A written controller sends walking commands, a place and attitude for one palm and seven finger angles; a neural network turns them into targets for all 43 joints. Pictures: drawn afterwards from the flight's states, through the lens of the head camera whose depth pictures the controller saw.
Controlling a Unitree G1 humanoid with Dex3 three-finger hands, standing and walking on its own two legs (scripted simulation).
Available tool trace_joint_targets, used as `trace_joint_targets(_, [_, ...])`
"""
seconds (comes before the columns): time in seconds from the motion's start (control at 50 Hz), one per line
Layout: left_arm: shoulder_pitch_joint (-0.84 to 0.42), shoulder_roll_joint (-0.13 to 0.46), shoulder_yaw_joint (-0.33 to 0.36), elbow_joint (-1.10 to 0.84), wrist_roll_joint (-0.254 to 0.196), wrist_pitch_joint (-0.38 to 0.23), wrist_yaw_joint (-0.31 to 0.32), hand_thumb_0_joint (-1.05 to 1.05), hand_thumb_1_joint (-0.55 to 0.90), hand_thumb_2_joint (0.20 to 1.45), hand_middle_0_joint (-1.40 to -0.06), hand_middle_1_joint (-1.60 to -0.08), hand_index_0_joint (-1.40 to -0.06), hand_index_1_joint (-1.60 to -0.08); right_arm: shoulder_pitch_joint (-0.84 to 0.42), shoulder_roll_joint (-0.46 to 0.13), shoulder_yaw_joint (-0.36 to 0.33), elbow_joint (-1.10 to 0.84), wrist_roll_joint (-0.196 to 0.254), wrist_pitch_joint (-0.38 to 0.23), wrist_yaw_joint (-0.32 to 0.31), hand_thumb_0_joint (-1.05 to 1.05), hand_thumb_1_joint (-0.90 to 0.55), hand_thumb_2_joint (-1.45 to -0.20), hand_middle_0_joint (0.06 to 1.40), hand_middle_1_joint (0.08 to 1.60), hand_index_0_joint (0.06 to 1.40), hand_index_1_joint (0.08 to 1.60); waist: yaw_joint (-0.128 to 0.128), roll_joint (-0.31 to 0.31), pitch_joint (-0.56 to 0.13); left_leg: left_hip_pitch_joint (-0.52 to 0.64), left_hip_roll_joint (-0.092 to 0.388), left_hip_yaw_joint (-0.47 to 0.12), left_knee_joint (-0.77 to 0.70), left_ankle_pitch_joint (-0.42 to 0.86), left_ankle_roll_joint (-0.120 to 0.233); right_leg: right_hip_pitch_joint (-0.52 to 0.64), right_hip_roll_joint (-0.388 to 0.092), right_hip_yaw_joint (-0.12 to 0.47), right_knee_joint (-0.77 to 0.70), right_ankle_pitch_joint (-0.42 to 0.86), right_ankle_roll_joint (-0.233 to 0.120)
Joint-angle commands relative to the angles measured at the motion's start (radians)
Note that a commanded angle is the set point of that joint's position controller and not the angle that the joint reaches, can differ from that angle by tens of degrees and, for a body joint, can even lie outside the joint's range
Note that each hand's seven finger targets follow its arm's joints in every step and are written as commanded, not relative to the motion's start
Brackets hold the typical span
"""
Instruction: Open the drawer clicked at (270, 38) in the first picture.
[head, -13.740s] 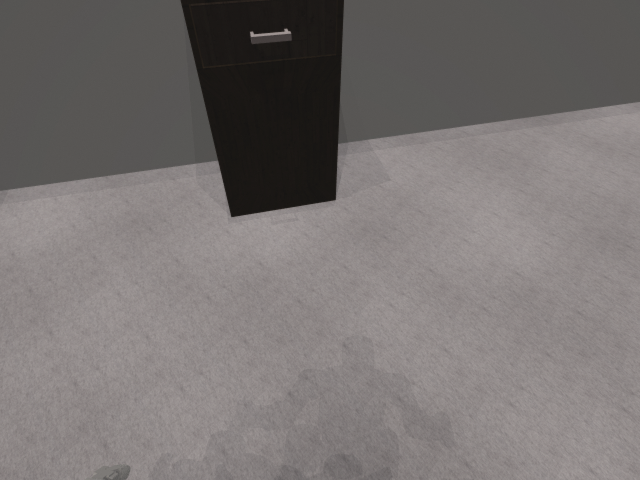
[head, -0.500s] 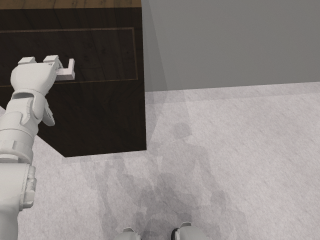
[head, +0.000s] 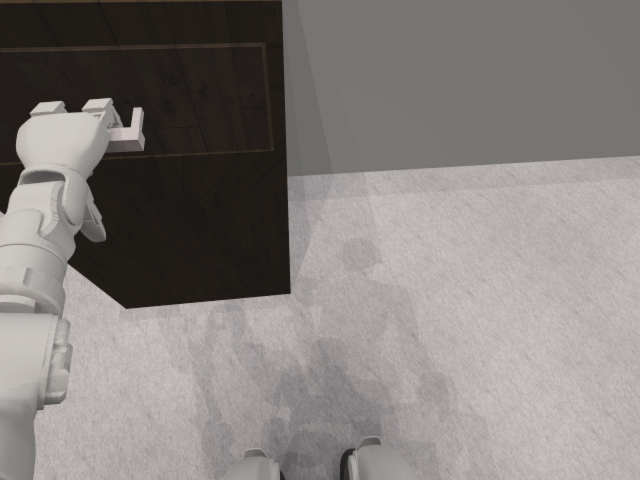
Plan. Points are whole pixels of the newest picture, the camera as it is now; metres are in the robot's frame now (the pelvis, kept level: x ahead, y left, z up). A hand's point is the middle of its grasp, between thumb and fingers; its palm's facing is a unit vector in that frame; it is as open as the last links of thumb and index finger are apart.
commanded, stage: close the thumb around the handle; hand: left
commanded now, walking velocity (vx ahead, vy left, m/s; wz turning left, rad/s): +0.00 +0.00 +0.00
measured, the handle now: (91, 129) +0.55 +0.27 +0.06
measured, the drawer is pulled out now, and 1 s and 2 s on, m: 0.00 0.01 0.13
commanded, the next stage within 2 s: pull the drawer open in 0.68 s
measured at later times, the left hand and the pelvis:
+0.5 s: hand (89, 170) +0.50 +0.27 +0.03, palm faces -0.08 -0.03 -1.00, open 7.0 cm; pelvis +0.01 +0.00 +0.00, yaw -1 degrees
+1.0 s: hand (88, 181) +0.49 +0.27 +0.03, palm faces -0.06 -0.05 -1.00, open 5.3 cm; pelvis +0.02 +0.00 +0.01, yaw -2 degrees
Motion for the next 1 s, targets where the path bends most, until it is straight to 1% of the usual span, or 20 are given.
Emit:
trace_joint_targets(0.0, [-0.387, 0.243, 0.052, -0.154, -0.008, 0.0, 0.018, 0.0, -0.388, 0.348, -0.308, -1.212, -0.308, -1.212, 0.185, -0.181, -0.063, -0.027, -0.007, -0.007, -0.012, 0.0, -0.9, -0.9, 0.2, 0.3, 0.2, 0.3, -0.024, 0.073, -0.43, 0.344, -0.005, -0.057, -0.082, 0.507, -0.019, 0.172, 0.043, -0.001, -0.061, 0.279, -0.037])
trace_joint_targets(0.04, [-0.399, 0.232, 0.046, -0.168, -0.009, 0.0, 0.015, 0.0, -0.276, 0.396, -0.316, -1.224, -0.316, -1.224, 0.186, -0.179, -0.065, -0.024, -0.008, -0.007, -0.012, 0.0, -0.9, -0.9, 0.2, 0.3, 0.2, 0.3, -0.031, 0.082, -0.437, 0.358, -0.003, -0.056, -0.077, 0.546, -0.02, 0.172, 0.044, 0.0, -0.061, 0.303, -0.037])
trace_joint_targets(0.1, [-0.355, 0.272, 0.074, -0.151, -0.013, 0.002, 0.007, 0.0, -0.108, 0.468, -0.328, -1.242, -0.328, -1.242, 0.184, -0.184, -0.06, -0.023, -0.007, -0.001, -0.014, 0.0, -0.9, -0.9, 0.2, 0.3, 0.2, 0.3, -0.013, 0.057, -0.427, 0.324, -0.008, -0.049, -0.084, 0.525, -0.016, 0.212, 0.043, 0.004, -0.062, 0.315, -0.036])
trace_joint_targets(0.14, [-0.343, 0.256, 0.074, -0.185, -0.015, -0.009, 0.004, 0.0, 0.004, 0.516, -0.336, -1.254, -0.336, -1.254, 0.178, -0.18, -0.064, -0.028, -0.008, -0.001, -0.012, 0.0, -0.9, -0.9, 0.2, 0.3, 0.2, 0.3, -0.005, 0.074, -0.451, 0.35, -0.005, -0.047, -0.082, 0.562, -0.018, 0.218, 0.043, 0.006, -0.062, 0.333, -0.038])
trace_joint_targets(0.2, [-0.321, 0.224, 0.056, -0.193, -0.018, -0.016, 0.005, 0.0, 0.172, 0.588, -0.348, -1.272, -0.348, -1.272, 0.178, -0.176, -0.067, -0.028, -0.007, 0.001, -0.009, 0.0, -0.9, -0.9, 0.2, 0.3, 0.2, 0.3, -0.009, 0.078, -0.427, 0.363, 0.0, -0.049, -0.082, 0.577, -0.021, 0.2, 0.045, 0.001, -0.067, 0.325, -0.036])
trace_joint_targets(0.22, [-0.302, 0.241, 0.07, -0.175, -0.02, -0.014, 0.006, 0.0, 0.228, 0.612, -0.352, -1.278, -0.352, -1.278, 0.175, -0.179, -0.065, -0.025, -0.006, 0.003, -0.009, 0.0, -0.9, -0.9, 0.2, 0.3, 0.2, 0.3, -0.006, 0.051, -0.409, 0.34, -0.002, -0.046, -0.087, 0.548, -0.018, 0.211, 0.045, 0.003, -0.07, 0.321, -0.036])
trace_joint_targets(0.26, [-0.324, 0.272, 0.087, -0.2, -0.018, -0.023, 0.011, 0.0, 0.34, 0.66, -0.36, -1.29, -0.36, -1.29, 0.173, -0.18, -0.064, -0.029, -0.007, 0.003, -0.011, 0.0, -0.9, -0.9, 0.2, 0.3, 0.2, 0.3, -0.001, 0.06, -0.439, 0.333, -0.006, -0.045, -0.087, 0.545, -0.016, 0.231, 0.043, 0.009, -0.062, 0.336, -0.036])
trace_joint_targets(0.28, [-0.306, 0.243, 0.068, -0.189, -0.018, -0.021, 0.012, 0.0, 0.396, 0.684, -0.364, -1.296, -0.364, -1.296, 0.171, -0.178, -0.065, -0.031, -0.007, 0.002, -0.01, 0.0, -0.9, -0.9, 0.2, 0.3, 0.2, 0.3, -0.001, 0.07, -0.432, 0.335, -0.008, -0.043, -0.088, 0.546, -0.017, 0.225, 0.043, 0.007, -0.065, 0.334, -0.037])
trace_joint_targets(0.32, [-0.313, 0.25, 0.072, -0.184, -0.014, -0.016, 0.017, 0.0, 0.508, 0.732, -0.372, -1.308, -0.372, -1.308, 0.169, -0.18, -0.065, -0.028, -0.006, 0.003, -0.009, 0.0, -0.9, -0.9, 0.2, 0.3, 0.2, 0.3, -0.007, 0.053, -0.406, 0.326, -0.004, -0.044, -0.091, 0.538, -0.017, 0.216, 0.043, 0.004, -0.065, 0.326, -0.036])
trace_joint_targets(0.34, [-0.316, 0.238, 0.071, -0.195, -0.019, -0.02, 0.017, 0.0, 0.564, 0.756, -0.376, -1.314, -0.376, -1.314, 0.17, -0.178, -0.068, -0.026, -0.009, 0.003, -0.008, 0.0, -0.9, -0.9, 0.2, 0.3, 0.2, 0.3, -0.006, 0.063, -0.419, 0.339, -0.004, -0.041, -0.087, 0.567, -0.017, 0.219, 0.043, 0.006, -0.065, 0.343, -0.037])
trace_joint_targets(0.38, [-0.301, 0.279, 0.098, -0.2, -0.016, -0.017, 0.02, 0.0, 0.676, 0.804, -0.384, -1.326, -0.384, -1.326, 0.171, -0.183, -0.066, -0.027, -0.008, 0.007, -0.008, 0.0, -0.9, -0.9, 0.2, 0.3, 0.2, 0.3, 0.007, 0.064, -0.45, 0.347, -0.004, -0.044, -0.083, 0.588, -0.019, 0.232, 0.043, 0.008, -0.056, 0.357, -0.036])
trace_joint_targets(0.46, [-0.299, 0.244, 0.079, -0.206, -0.018, -0.013, 0.021, 0.0, 0.9, 0.9, -0.4, -1.35, -0.4, -1.35, 0.171, -0.179, -0.071, -0.027, -0.008, 0.009, -0.003, 0.0, -0.9, -0.9, 0.2, 0.3, 0.2, 0.3, 0.0, 0.065, -0.444, 0.369, 0.001, -0.048, -0.08, 0.622, -0.021, 0.22, 0.044, 0.004, -0.061, 0.361, -0.033])
trace_joint_targets(0.48, [-0.277, 0.252, 0.089, -0.203, -0.018, -0.011, 0.022, 0.0, 0.9, 0.9, -0.4, -1.35, -0.4, -1.35, 0.168, -0.18, -0.07, -0.029, -0.008, 0.01, -0.002, 0.0, -0.9, -0.9, 0.2, 0.3, 0.2, 0.3, 0.011, 0.064, -0.447, 0.365, -0.001, -0.045, -0.082, 0.616, -0.022, 0.229, 0.044, 0.005, -0.06, 0.358, -0.034])
trace_joint_targets(0.58, [-0.259, 0.245, 0.085, -0.193, -0.02, -0.005, 0.02, 0.0, 0.9, 0.9, -0.4, -1.35, -0.4, -1.35, 0.161, -0.179, -0.069, -0.032, -0.007, 0.013, -0.002, 0.0, -0.9, -0.9, 0.2, 0.3, 0.2, 0.3, 0.01, 0.053, -0.427, 0.354, -0.001, -0.04, -0.087, 0.624, -0.019, 0.239, 0.043, 0.007, -0.064, 0.374, -0.033])
trace_joint_targets(0.74, [-0.225, 0.273, 0.125, -0.259, -0.032, -0.021, 0.016, 0.0, 0.9, 0.9, -0.4, -1.35, -0.4, -1.35, 0.149, -0.178, -0.072, -0.037, -0.012, 0.017, -0.001, 0.0, -0.9, -0.9, 0.2, 0.3, 0.2, 0.3, 0.037, 0.061, -0.477, 0.377, 0.002, -0.036, -0.087, 0.699, -0.019, 0.295, 0.04, 0.015, -0.059, 0.433, -0.034])
trace_joint_targets(0.8, [-0.137, 0.242, 0.119, -0.246, -0.035, -0.018, 0.017, 0.0, 0.9, 0.9, -0.4, -1.35, -0.4, -1.35, 0.139, -0.174, -0.073, -0.044, -0.008, 0.02, 0.003, 0.0, -0.9, -0.9, 0.2, 0.3, 0.2, 0.3, 0.052, 0.045, -0.439, 0.37, 0.005, -0.035, -0.098, 0.689, -0.022, 0.291, 0.042, 0.007, -0.064, 0.41, -0.034])
trace_joint_targets(0.82, [-0.134, 0.211, 0.094, -0.248, -0.037, -0.017, 0.017, 0.0, 0.9, 0.9, -0.4, -1.35, -0.4, -1.35, 0.133, -0.172, -0.075, -0.05, -0.006, 0.019, 0.005, 0.0, -0.9, -0.9, 0.2, 0.3, 0.2, 0.3, 0.045, 0.045, -0.426, 0.366, 0.004, -0.031, -0.103, 0.667, -0.021, 0.288, 0.042, 0.008, -0.071, 0.401, -0.033])
trace_joint_targets(0.86, [-0.122, 0.243, 0.126, -0.302, -0.034, -0.025, 0.026, 0.0, 0.9, 0.9, -0.4, -1.35, -0.4, -1.35, 0.126, -0.173, -0.077, -0.055, -0.008, 0.02, 0.006, 0.0, -0.9, -0.9, 0.2, 0.3, 0.2, 0.3, 0.065, 0.072, -0.469, 0.395, 0.008, -0.035, -0.104, 0.721, -0.024, 0.308, 0.04, 0.011, -0.062, 0.425, -0.035])
trace_joint_targets(0.88, [-0.083, 0.207, 0.109, -0.306, -0.035, -0.022, 0.027, 0.0, 0.9, 0.9, -0.4, -1.35, -0.4, -1.35, 0.122, -0.166, -0.081, -0.056, -0.007, 0.02, 0.01, 0.0, -0.9, -0.9, 0.2, 0.3, 0.2, 0.3, 0.067, 0.074, -0.468, 0.415, 0.011, -0.036, -0.104, 0.744, -0.026, 0.302, 0.041, 0.006, -0.065, 0.424, -0.035])
trace_joint_targets(0.98, [0.022, 0.185, 0.123, -0.359, -0.053, -0.014, 0.037, 0.0, 0.9, 0.9, -0.4, -1.35, -0.4, -1.35, 0.095, -0.163, -0.085, -0.066, -0.003, 0.023, 0.017, 0.0, -0.9, -0.9, 0.2, 0.3, 0.2, 0.3, 0.085, 0.029, -0.431, 0.397, 0.013, -0.028, -0.124, 0.75, -0.02, 0.349, 0.038, 0.012, -0.079, 0.456, -0.035])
